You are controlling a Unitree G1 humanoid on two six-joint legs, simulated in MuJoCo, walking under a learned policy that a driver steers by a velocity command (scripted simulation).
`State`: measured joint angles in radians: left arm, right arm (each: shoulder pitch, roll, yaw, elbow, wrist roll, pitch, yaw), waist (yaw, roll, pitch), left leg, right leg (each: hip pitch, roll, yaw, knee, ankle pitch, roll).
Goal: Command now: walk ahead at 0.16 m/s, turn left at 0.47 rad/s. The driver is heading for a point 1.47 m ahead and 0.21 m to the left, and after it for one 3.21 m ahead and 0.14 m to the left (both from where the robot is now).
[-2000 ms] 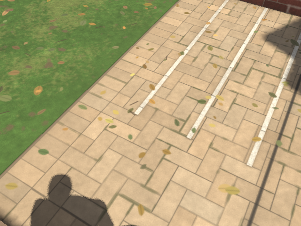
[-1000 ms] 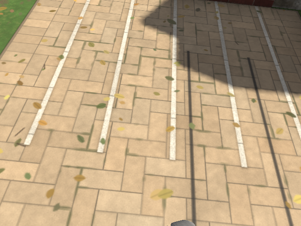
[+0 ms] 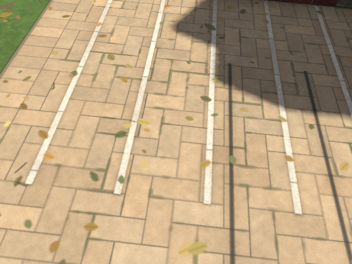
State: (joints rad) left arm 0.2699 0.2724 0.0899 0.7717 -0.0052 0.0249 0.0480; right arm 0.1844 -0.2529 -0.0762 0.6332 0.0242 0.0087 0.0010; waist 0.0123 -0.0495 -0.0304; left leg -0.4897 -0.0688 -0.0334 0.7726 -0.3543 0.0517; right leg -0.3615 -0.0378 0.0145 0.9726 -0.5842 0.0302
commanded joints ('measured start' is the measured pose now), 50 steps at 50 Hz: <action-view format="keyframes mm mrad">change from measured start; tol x32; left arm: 1 -201 38 1 -153 -16 -81 -21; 50 140 60 -23 38 -15 -43 -22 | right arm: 1 363 -191 -50 16 -16 -44 -12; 50 -65 -73 11 11 -51 -90 21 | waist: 1 -167 237 -37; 18 12 213 -27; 21 85 -257 -266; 39 52 -40 80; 44 -111 288 -542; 50 28 135 -107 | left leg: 1 719 360 -822 -491 -184 300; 8 180 157 -339 -485 162 165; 17 233 163 -480 -402 119 156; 23 -415 73 -169 479 -45 -14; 39 -112 70 68 -207 306 16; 42 401 35 67 -287 544 102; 44 1014 573 -584 -235 1183 399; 50 252 328 -68 -461 859 213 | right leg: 1 -781 81 141 375 10 -22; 9 -246 50 44 -172 550 17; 18 123 85 53 -536 422 -43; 21 723 -371 779 -672 62 -329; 27 289 -214 239 -760 549 -216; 37 295 -182 8 -777 720 -199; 41 383 -158 -39 -493 1268 -127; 42 259 -123 -65 -322 1222 -88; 44 -232 91 74 384 -104 11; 50 -87 -50 51 164 163 39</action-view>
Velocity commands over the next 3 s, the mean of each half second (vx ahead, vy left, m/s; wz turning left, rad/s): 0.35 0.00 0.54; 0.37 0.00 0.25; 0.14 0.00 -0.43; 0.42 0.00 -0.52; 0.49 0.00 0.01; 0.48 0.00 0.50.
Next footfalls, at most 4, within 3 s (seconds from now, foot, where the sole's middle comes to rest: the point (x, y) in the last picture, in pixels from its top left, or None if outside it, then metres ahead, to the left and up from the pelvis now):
0.38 right None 0.29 -0.10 -0.75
0.84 left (104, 256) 0.50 0.26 -0.75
1.30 right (166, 226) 0.63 0.04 -0.75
1.78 left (111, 193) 0.76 0.27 -0.75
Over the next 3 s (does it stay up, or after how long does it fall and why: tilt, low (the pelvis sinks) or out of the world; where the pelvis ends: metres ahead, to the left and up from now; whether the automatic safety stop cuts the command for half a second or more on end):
stays up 1.28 0.13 0.03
